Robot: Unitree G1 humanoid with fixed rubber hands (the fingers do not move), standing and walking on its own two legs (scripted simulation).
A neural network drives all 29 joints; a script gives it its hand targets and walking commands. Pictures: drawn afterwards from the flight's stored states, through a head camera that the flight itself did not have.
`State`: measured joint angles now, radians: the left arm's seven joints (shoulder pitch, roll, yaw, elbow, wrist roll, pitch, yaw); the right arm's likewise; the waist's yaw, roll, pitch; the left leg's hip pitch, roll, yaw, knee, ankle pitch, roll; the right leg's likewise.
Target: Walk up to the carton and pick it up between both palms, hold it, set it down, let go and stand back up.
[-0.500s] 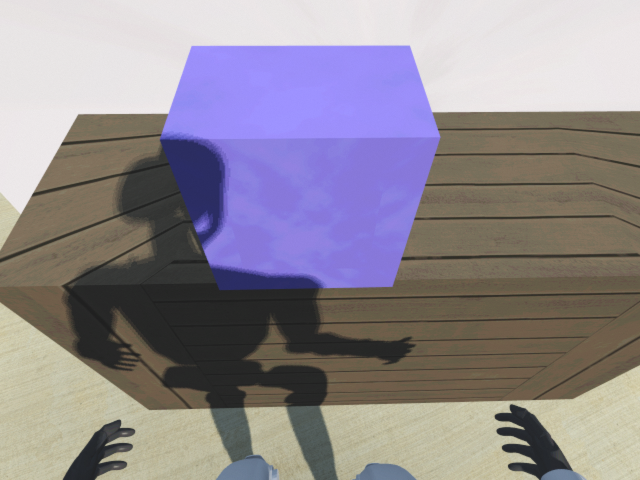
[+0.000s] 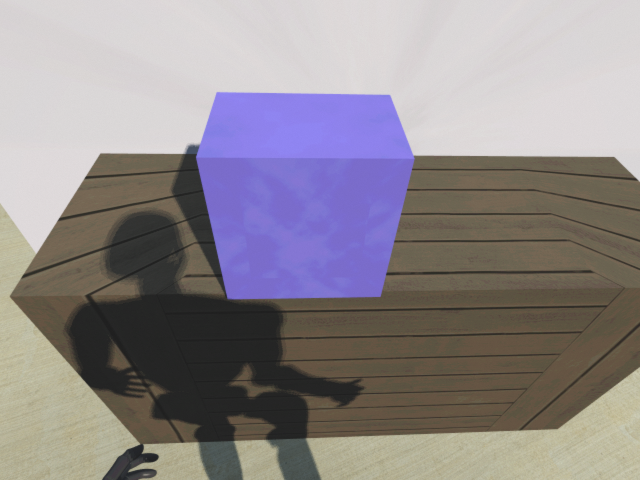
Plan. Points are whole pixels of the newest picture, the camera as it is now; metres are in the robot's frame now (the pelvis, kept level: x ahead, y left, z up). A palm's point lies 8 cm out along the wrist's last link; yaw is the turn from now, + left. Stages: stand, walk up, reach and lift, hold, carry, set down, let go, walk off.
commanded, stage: walk up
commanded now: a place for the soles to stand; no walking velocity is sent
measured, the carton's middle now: (304, 202) +0.50 +0.03 +0.09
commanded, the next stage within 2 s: reach and lift in 1.22 s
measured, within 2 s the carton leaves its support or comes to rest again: neither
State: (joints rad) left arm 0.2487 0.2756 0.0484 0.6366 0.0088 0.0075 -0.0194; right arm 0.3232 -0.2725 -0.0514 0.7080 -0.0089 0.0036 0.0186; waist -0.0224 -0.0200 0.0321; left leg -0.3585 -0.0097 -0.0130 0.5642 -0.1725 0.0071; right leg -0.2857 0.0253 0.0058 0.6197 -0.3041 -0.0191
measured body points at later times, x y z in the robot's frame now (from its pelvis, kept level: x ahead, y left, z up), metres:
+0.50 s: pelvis +0.02 +0.00 +0.00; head +0.03 +0.01 +0.45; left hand +0.10 +0.27 -0.12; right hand +0.16 -0.25 -0.10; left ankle +0.10 +0.11 -0.73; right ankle +0.03 -0.11 -0.73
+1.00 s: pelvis +0.04 -0.01 +0.00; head +0.07 +0.00 +0.44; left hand +0.15 +0.28 -0.11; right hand +0.22 -0.24 -0.10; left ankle +0.10 +0.12 -0.73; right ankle +0.03 -0.11 -0.73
